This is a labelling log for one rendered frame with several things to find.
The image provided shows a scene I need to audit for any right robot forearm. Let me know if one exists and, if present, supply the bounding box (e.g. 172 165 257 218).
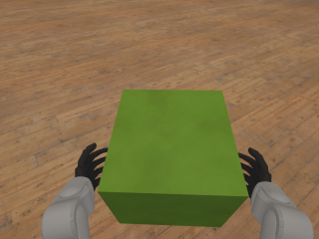
250 181 314 239

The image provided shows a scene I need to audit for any carton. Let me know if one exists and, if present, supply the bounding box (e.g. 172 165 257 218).
97 89 249 228

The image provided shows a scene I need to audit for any left robot hand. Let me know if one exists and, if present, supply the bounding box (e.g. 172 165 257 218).
75 142 108 191

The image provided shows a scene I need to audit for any left robot forearm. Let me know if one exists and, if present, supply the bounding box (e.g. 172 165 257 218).
41 176 95 239

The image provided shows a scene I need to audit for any right robot hand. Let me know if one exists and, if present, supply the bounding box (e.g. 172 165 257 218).
238 147 272 198

